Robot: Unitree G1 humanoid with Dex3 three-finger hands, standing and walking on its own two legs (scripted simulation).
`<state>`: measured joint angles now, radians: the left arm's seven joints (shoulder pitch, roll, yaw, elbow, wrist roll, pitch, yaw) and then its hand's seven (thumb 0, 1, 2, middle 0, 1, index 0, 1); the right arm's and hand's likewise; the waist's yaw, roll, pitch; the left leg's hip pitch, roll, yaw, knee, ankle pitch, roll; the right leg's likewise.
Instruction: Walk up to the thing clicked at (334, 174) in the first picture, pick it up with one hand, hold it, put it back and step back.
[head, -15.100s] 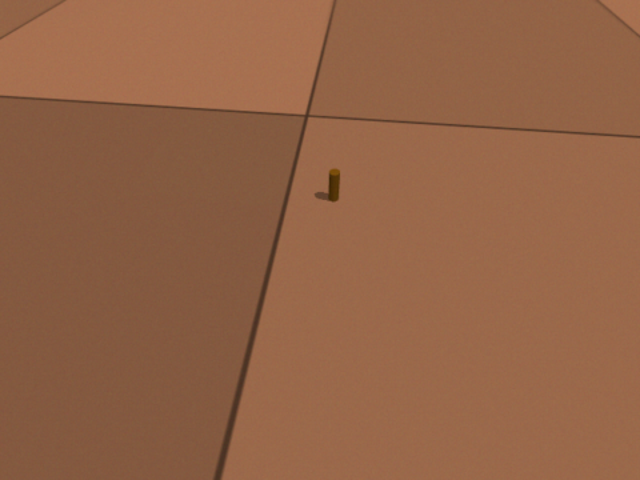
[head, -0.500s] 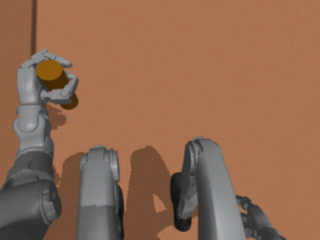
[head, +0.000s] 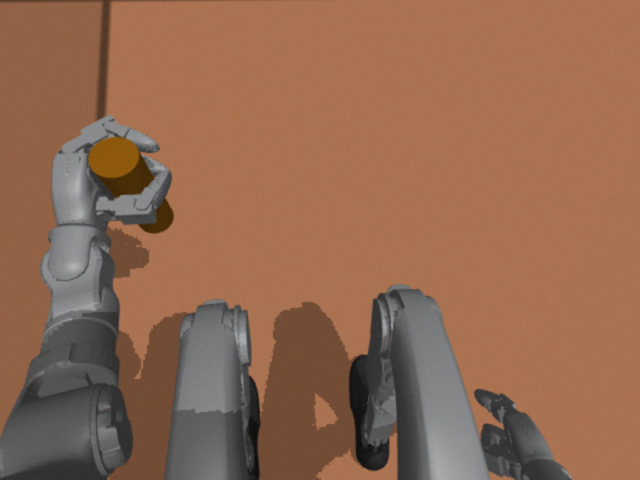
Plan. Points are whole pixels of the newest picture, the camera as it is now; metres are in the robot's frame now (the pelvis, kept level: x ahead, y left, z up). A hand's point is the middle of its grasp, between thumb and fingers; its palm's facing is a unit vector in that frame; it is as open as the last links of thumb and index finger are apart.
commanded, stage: lift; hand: left
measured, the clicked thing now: (138, 192) +0.45 +0.22 -0.05
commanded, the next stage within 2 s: hold in 1.70 s
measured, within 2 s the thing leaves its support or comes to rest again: neither
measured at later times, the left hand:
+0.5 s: hand (53, 115) +0.42 +0.20 +0.16, palm faces +0.09 -1.00 -0.05, open 6.6 cm
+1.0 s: hand out of the picture +0.40 +0.20 +0.29, palm faces +0.08 -1.00 -0.03, open 6.6 cm
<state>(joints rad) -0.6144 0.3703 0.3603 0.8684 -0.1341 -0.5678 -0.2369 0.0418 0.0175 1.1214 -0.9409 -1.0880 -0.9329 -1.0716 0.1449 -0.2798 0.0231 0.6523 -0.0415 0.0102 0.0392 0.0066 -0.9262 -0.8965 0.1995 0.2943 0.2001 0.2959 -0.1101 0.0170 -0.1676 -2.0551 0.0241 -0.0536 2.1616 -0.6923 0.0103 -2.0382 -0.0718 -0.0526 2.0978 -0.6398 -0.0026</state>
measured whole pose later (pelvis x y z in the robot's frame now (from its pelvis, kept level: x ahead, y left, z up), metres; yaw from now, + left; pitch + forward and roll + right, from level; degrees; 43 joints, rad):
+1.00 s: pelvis +0.06 +0.01 +0.26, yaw +2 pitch +18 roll -3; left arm -0.19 0.25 0.16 0.42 -0.18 -0.34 -0.11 0.04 0.02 1.12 -0.94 -1.09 -0.93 -1.08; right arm 0.21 -0.24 0.00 0.64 0.03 -0.05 -0.03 0.01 -0.90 -0.89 0.20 0.29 0.20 0.30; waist -0.02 0.02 -0.13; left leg -1.02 0.04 -0.02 1.26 -0.55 0.01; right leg -1.00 -0.04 -0.07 1.19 -0.50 0.02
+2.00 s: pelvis +0.09 -0.01 +0.32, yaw +2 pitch +8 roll -1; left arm -0.15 0.20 0.15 0.47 -0.20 -0.37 -0.15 0.04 0.02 1.12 -0.93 -1.10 -0.92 -1.09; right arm 0.24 -0.23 -0.01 0.67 0.01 -0.03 -0.05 0.01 -0.91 -0.89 0.20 0.29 0.20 0.30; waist -0.02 0.02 -0.05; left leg -0.58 0.04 0.00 0.88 -0.44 -0.01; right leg -0.59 -0.02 -0.06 0.85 -0.40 0.00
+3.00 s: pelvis +0.08 +0.00 +0.33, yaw +2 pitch +5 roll -1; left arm -0.13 0.21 0.15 0.46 -0.19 -0.37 -0.16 0.04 0.02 1.11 -0.93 -1.10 -0.92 -1.09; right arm 0.24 -0.22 -0.01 0.68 0.01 -0.03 -0.04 0.01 -0.90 -0.89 0.20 0.29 0.20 0.30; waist -0.01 0.02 -0.03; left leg -0.49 0.04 0.01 0.81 -0.41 -0.01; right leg -0.49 -0.03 -0.05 0.77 -0.36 0.01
